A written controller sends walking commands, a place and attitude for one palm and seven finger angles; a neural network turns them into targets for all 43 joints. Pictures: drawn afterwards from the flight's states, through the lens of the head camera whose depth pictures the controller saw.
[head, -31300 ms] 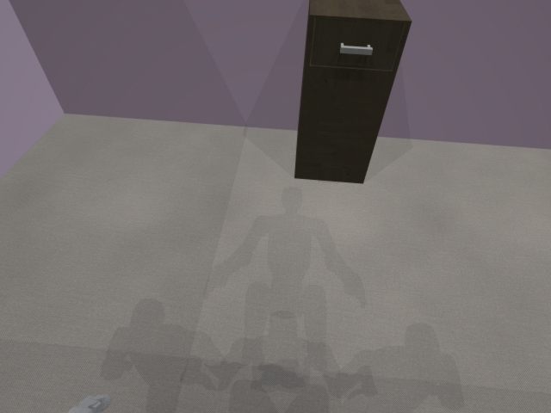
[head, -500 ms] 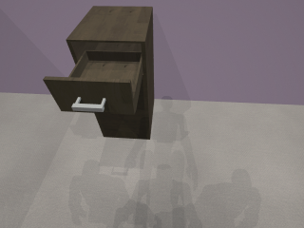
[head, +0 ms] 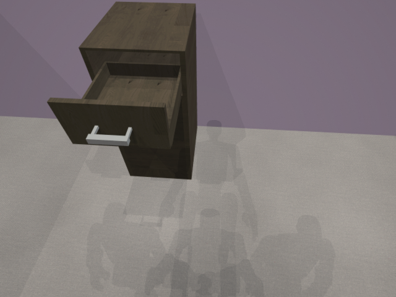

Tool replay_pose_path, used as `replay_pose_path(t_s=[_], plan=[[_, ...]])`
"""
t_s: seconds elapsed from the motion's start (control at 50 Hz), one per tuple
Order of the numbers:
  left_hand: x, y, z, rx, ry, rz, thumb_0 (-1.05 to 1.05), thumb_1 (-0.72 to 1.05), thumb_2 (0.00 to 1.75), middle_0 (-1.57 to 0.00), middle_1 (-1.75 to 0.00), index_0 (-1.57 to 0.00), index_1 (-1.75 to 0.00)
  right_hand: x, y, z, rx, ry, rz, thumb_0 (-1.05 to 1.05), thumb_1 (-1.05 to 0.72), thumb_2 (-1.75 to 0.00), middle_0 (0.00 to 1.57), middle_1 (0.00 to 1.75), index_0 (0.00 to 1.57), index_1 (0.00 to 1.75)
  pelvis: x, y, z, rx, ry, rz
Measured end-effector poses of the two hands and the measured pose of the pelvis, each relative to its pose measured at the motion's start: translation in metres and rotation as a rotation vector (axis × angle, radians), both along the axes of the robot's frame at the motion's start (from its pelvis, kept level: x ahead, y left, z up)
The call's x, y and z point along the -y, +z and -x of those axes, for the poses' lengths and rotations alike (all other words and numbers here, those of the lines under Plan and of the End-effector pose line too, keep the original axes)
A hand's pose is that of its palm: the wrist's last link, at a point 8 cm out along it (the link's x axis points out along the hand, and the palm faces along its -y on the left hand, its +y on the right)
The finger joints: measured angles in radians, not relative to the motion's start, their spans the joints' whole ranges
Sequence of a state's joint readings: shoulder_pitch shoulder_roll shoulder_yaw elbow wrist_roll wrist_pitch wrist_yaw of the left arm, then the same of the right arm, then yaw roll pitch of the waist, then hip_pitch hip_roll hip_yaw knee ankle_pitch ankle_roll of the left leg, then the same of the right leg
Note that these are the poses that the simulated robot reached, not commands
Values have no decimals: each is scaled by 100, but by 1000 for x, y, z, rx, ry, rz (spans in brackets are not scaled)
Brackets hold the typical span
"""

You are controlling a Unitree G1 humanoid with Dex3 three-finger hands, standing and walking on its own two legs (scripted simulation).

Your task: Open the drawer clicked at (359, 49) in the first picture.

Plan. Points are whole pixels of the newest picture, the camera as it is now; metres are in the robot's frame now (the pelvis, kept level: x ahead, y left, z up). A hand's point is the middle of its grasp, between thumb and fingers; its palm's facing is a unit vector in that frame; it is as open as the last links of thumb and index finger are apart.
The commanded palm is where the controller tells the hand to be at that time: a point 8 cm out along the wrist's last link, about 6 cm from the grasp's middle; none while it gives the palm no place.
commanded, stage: look to check the result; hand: left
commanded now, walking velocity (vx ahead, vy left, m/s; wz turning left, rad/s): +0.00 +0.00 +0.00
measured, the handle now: (110, 134) +0.55 +0.29 -0.05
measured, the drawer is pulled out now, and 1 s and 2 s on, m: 0.29 0.29 0.29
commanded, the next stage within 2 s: stand and wait in 0.32 s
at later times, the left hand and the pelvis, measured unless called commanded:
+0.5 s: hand out of the picture +0.06 +0.20 -0.17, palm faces +0.00 -0.96 -0.27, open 7.4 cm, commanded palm none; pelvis +0.01 -0.01 +0.00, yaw +0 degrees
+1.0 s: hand out of the picture +0.08 +0.21 -0.16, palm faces +0.00 -0.96 -0.30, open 7.4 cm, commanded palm none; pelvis +0.02 -0.01 +0.00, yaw +0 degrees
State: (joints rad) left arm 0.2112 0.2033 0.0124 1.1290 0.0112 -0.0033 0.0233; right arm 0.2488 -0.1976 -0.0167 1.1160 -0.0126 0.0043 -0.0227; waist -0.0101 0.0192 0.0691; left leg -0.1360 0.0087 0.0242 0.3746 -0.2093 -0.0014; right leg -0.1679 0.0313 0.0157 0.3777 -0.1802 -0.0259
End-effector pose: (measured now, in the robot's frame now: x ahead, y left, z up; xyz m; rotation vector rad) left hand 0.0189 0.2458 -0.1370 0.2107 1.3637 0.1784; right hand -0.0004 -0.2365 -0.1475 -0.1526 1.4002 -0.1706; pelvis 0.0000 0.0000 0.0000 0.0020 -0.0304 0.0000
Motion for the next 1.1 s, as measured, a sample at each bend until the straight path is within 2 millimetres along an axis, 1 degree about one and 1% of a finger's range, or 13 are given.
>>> replay_pose_path(t_s=[0.1, 0.2, 0.64, 1.1], plan=[[-3, 2, -1, -3, 2, -11, 0, 91, 90, -20, -30, -20, -30, 3, 0, -7, 9, 6, 1, 0, -91, -90, 20, 30, 20, 30, 1, 0, -2, 0, 0, 0], [-3, 3, -6, 3, -1, -15, 0, 91, 90, -20, -30, -20, -30, 5, 0, -14, 17, 12, 3, 0, -91, -90, 20, 30, 20, 30, 2, 1, -4, -1, 0, 0], [-5, 7, -41, 62, -23, -27, 0, 91, 90, -21, -30, -20, -30, 21, 4, -36, 40, 20, 28, 0, -91, -90, 20, 30, 20, 30, 7, 2, -14, -4, 1, -1], [-14, 10, -56, 71, -29, -47, 0, 91, 90, -21, -30, -20, -30, 35, 10, -57, 56, 35, 58, 0, -91, -90, 20, 30, 20, 30, 9, 2, -23, -9, 2, 1]])
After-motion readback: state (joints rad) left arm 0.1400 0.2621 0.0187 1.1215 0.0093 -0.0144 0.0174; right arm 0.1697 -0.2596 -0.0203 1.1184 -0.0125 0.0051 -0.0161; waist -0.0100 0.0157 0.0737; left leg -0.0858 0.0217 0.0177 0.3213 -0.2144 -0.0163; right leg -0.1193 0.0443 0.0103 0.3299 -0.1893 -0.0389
